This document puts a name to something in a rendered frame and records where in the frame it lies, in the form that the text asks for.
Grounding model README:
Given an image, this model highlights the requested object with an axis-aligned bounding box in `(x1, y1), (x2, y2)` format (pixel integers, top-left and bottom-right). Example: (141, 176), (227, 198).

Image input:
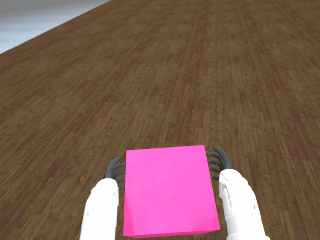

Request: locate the left robot forearm
(79, 178), (119, 240)

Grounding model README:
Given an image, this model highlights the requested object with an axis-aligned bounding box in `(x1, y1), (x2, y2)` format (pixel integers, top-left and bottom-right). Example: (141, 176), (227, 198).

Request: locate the left robot hand
(102, 156), (126, 191)

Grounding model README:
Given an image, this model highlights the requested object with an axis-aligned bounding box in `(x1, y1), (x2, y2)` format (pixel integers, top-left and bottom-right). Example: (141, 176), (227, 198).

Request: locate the carton
(123, 145), (220, 238)

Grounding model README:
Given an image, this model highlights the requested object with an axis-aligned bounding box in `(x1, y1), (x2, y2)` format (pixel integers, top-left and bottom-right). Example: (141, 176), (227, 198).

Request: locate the right robot hand
(206, 146), (233, 181)

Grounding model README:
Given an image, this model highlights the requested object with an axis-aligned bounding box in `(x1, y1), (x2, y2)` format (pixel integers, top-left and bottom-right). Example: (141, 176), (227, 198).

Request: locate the right robot forearm
(219, 169), (270, 240)

